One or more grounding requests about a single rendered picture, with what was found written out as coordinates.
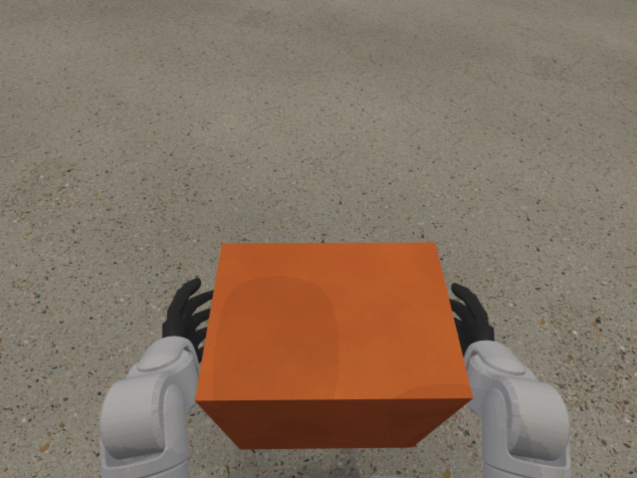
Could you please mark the robot right forearm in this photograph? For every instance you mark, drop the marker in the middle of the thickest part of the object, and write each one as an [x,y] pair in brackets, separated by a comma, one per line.
[525,423]

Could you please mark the left robot hand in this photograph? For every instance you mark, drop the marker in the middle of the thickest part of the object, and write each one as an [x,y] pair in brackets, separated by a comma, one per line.
[180,322]

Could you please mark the right robot hand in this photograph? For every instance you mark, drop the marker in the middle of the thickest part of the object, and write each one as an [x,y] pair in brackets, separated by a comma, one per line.
[474,326]

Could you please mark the carton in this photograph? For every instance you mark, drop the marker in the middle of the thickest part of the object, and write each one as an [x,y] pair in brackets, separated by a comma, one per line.
[331,345]

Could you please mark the robot left forearm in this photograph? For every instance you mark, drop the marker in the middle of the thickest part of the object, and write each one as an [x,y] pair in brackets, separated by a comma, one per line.
[143,427]

